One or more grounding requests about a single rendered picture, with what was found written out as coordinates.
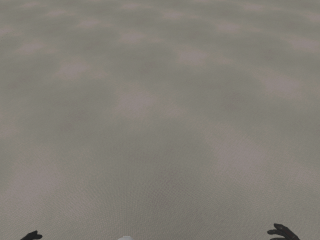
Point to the robot right hand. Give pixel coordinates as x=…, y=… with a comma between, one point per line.
x=282, y=231

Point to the robot left hand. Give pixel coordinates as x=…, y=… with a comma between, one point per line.
x=32, y=236

